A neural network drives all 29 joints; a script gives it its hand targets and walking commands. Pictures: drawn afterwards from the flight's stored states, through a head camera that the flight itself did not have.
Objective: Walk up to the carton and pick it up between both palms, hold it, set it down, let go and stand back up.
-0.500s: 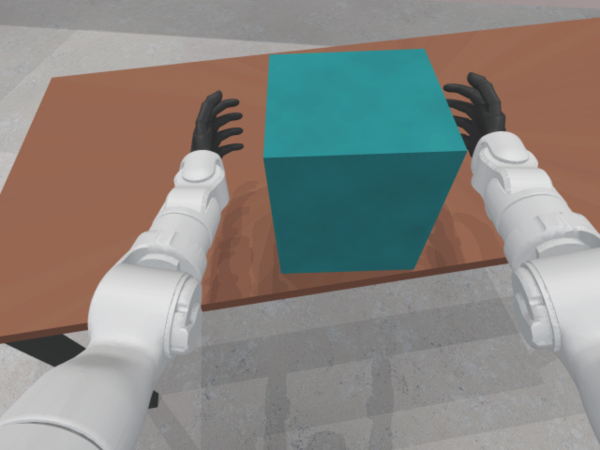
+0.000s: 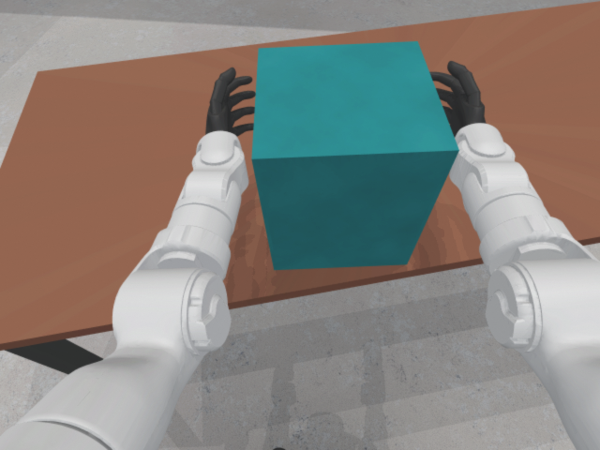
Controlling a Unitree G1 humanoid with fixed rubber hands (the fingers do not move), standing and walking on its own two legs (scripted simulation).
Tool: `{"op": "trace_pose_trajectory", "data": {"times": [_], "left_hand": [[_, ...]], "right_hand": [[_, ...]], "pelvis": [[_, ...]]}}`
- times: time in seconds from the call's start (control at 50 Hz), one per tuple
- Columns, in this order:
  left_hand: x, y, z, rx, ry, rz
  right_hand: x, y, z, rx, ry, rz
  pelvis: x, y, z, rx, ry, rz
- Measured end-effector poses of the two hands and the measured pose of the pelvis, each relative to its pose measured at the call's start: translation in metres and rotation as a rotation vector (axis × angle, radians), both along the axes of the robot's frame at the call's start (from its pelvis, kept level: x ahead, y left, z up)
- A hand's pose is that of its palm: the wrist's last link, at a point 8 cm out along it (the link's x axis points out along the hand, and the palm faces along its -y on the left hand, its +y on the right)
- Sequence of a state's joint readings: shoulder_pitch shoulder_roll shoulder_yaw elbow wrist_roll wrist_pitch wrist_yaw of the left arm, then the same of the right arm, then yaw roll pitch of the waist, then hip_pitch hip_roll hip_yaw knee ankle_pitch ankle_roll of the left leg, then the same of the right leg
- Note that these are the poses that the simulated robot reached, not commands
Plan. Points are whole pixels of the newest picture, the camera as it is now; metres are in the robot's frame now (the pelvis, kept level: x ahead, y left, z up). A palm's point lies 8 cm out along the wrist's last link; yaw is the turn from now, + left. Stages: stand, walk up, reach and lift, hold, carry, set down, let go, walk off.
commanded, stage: reach and lift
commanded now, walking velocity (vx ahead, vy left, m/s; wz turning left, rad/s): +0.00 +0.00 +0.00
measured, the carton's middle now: (339, 166) +0.48 +0.03 +0.07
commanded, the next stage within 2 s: none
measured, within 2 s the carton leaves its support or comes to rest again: leaves its support in 1.86 s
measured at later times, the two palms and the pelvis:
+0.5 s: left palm (222, 144) +0.45 +0.19 +0.13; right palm (459, 139) +0.48 -0.11 +0.13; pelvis +0.03 +0.01 +0.01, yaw -2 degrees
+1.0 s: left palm (222, 149) +0.44 +0.19 +0.12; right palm (459, 143) +0.47 -0.11 +0.13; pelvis +0.03 +0.01 +0.01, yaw -1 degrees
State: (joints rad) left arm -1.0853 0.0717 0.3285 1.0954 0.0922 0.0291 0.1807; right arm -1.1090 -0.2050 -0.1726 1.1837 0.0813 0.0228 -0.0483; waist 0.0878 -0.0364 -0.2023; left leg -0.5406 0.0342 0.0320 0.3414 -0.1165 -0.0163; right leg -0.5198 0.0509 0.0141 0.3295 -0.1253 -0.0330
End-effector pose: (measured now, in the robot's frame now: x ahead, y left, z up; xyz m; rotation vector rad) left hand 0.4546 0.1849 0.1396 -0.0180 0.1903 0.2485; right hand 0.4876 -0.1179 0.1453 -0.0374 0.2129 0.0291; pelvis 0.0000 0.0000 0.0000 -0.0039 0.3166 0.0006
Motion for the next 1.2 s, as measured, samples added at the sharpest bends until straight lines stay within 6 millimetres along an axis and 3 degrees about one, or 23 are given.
{"op": "trace_pose_trajectory", "data": {"times": [0.2, 0.56, 1.2], "left_hand": [[0.002, 0.003, -0.006, 0.004, -0.013, 0.030], [-0.007, 0.002, -0.013, -0.011, 0.005, 0.013], [-0.013, 0.002, -0.016, -0.008, -0.004, 0.012]], "right_hand": [[0.003, 0.006, -0.004, 0.002, -0.040, -0.002], [-0.012, 0.005, -0.010, -0.030, -0.095, -0.009], [-0.017, 0.004, -0.012, -0.021, -0.114, -0.019]], "pelvis": [[0.008, 0.003, 0.005, 0.004, -0.048, -0.016], [0.032, 0.010, 0.008, 0.003, -0.173, -0.036], [0.036, 0.013, 0.007, 0.001, -0.192, -0.012]]}}
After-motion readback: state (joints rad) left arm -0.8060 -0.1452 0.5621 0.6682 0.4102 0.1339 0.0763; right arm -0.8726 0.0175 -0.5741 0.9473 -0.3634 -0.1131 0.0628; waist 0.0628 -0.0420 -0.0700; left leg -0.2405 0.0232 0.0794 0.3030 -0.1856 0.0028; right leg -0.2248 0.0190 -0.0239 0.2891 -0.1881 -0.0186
